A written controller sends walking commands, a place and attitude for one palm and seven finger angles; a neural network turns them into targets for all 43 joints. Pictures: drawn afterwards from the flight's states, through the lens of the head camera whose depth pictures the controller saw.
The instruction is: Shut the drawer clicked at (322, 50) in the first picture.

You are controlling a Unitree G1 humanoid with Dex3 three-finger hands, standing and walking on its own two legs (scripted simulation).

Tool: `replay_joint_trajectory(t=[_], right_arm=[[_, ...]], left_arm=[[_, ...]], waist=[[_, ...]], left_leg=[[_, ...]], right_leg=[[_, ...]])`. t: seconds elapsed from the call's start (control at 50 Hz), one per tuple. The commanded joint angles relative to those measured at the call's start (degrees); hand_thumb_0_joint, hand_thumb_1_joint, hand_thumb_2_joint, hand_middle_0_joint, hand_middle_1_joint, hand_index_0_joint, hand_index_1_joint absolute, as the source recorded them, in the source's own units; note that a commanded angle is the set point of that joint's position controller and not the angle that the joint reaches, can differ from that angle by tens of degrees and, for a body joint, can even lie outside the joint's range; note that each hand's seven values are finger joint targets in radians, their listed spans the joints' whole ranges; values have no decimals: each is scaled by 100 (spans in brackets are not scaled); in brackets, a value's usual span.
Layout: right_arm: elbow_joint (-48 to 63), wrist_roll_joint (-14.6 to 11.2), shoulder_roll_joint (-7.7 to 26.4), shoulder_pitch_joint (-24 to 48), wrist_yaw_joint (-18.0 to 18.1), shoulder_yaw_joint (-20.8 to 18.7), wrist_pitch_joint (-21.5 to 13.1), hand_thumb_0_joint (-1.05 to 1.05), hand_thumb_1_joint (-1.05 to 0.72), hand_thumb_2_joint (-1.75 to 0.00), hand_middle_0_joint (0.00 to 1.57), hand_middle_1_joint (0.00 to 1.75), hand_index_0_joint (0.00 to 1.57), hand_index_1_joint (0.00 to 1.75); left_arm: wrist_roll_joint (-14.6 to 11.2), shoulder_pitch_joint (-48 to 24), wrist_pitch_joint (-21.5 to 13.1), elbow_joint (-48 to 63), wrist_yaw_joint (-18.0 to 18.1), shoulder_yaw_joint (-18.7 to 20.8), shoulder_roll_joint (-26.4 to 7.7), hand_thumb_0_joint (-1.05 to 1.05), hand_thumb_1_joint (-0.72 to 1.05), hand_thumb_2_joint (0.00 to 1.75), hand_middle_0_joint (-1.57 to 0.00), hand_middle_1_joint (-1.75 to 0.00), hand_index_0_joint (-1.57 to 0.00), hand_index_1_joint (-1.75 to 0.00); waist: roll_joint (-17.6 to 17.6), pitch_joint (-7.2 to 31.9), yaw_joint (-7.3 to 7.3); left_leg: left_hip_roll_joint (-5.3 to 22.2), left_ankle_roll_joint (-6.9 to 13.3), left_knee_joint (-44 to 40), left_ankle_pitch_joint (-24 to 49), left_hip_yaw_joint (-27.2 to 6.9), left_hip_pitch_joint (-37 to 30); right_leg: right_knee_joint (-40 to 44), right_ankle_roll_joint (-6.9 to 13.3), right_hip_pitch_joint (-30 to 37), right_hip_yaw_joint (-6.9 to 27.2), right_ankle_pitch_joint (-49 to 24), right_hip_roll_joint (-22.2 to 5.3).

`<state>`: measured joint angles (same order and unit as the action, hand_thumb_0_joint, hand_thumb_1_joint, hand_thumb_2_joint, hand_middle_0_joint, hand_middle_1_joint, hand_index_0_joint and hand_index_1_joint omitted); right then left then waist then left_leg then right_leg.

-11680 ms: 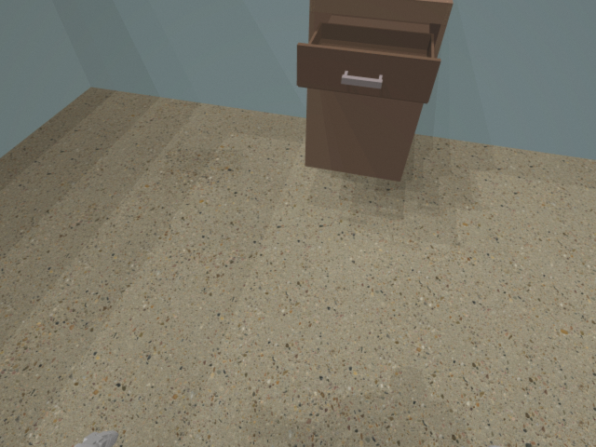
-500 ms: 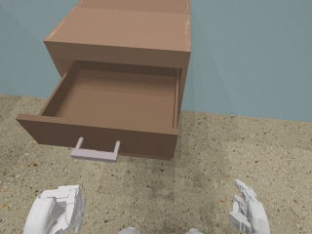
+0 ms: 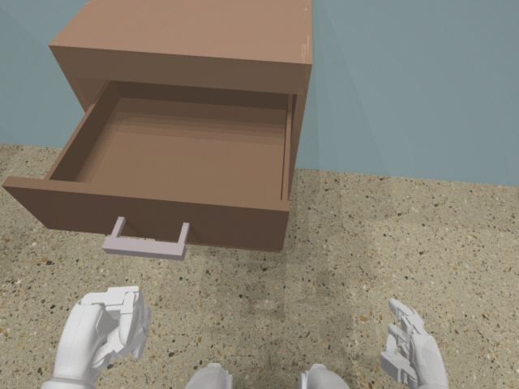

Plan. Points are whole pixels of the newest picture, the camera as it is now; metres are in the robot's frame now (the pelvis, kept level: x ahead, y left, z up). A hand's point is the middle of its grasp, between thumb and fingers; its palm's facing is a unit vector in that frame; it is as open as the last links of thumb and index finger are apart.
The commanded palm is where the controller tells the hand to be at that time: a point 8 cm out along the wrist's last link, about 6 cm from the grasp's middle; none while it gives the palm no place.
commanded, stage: bring the fist close to the handle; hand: left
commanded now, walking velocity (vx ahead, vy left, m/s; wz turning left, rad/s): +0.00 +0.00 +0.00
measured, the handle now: (149, 237) +0.35 +0.21 -0.01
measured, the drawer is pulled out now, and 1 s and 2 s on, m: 0.28 0.28 0.21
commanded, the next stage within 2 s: push the drawer shut in 0.96 s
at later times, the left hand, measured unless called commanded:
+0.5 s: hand (156, 316) +0.22 +0.16 +0.00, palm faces -0.06 -1.00 -0.04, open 3.3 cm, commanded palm +0.21 +0.22 +0.00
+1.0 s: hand (161, 313) +0.23 +0.16 -0.01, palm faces -0.07 -1.00 -0.04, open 3.3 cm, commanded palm +0.21 +0.22 -0.01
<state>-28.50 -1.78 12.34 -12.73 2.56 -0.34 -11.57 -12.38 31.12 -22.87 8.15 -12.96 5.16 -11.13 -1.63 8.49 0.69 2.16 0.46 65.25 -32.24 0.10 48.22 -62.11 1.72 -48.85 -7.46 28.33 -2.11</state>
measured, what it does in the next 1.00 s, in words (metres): stands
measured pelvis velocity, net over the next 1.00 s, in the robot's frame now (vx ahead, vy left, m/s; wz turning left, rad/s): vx -0.01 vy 0.01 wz -0.01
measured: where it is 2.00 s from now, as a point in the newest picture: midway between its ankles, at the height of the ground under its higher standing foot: outside the picture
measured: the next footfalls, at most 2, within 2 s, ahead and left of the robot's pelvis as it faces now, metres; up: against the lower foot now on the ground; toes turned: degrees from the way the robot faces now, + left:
none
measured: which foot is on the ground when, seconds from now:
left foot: down 0.00-1.00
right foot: down 0.00-1.00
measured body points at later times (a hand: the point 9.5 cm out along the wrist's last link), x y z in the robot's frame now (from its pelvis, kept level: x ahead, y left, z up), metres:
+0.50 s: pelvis -0.01 +0.01 -0.03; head +0.09 +0.01 +0.40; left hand +0.22 +0.22 +0.00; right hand +0.18 -0.23 -0.11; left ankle +0.00 +0.11 -0.66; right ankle +0.02 -0.11 -0.66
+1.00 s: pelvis -0.01 +0.01 -0.04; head +0.09 +0.02 +0.40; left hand +0.23 +0.21 +0.00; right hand +0.17 -0.23 -0.12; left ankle +0.00 +0.11 -0.66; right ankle +0.02 -0.11 -0.66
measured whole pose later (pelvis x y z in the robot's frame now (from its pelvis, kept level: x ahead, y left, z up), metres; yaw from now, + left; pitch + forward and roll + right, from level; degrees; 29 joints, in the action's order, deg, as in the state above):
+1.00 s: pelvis -0.01 +0.01 -0.04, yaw -1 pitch +22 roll -2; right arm -27.1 -0.7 13.7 -11.7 1.2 0.3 -7.2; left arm -10.6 19.7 -25.4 1.3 -9.5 3.1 -11.4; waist -1.7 10.5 1.2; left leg 1.7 1.5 76.2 -35.3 0.5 63.2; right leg -72.7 1.1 -63.9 -6.6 30.8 -3.1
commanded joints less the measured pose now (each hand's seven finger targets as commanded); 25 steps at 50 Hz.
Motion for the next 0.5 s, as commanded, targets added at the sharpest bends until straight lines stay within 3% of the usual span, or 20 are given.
replay_joint_trajectory(t=[0.0, 0.08, 0.2, 0.24, 0.32, 0.34, 0.48], right_arm=[[886, 40, 708, 353, 22, -284, -280, 0, -90, -90, 20, 30, 20, 30], [880, 44, 705, 317, 7, -310, -268, 0, -90, -90, 20, 30, 20, 30], [840, 79, 782, 321, 0, -281, -249, 0, -90, -90, 20, 30, 20, 30], [821, 91, 799, 273, -5, -290, -262, 0, -90, -90, 20, 30, 20, 30], [834, 93, 816, 265, -21, -293, -181, 0, -90, -90, 20, 30, 20, 30], [861, 90, 830, 280, -26, -280, -172, 0, -90, -90, 20, 30, 20, 30], [859, 109, 894, 229, -54, -263, -107, 0, -90, -90, 20, 30, 20, 30]], left_arm=[[-57, 58, -419, 905, 82, 436, -619, 0, 90, 90, -140, -160, -140, -160], [-120, 16, -566, 857, 67, 425, -518, 0, 90, 90, -140, -160, -140, -160], [-70, -539, -733, 750, 22, 207, -480, 0, 90, 90, -140, -160, -140, -160], [-70, -591, -777, 737, 22, 196, -466, 0, 90, 90, -140, -160, -140, -160], [-44, -666, -724, 495, 71, 384, -604, 0, 90, 90, -140, -160, -140, -160], [-38, -851, -712, 455, 60, 258, -519, 0, 90, 90, -140, -160, -140, -160], [-18, -1381, -684, 323, 101, 183, -509, 0, 90, 90, -140, -160, -140, -160]], waist=[[103, 1026, 11], [71, 1243, -12], [26, 1230, 135], [-97, 1418, 108], [25, 1555, 42], [90, 1525, 101], [-21, 1784, 108]], left_leg=[[-213, 68, -771, 1670, -172, -95], [-212, 53, -653, 1735, -165, -48], [-197, 71, -413, 1560, -215, 219], [-197, 62, -341, 1598, -221, 172], [-210, 62, -249, 1566, -214, 389], [-212, 74, -192, 1500, -212, 447], [-203, 64, -54, 1492, -264, 481]], right_leg=[[759, -31, 1026, 489, -1177, 151], [595, -27, 916, 481, -1274, 145], [349, -17, 452, 470, -1015, 161], [246, -9, 349, 464, -1047, 159], [125, 0, 340, 465, -1002, 157], [114, -15, 259, 486, -959, 158], [-112, -3, -53, 433, -899, 163]])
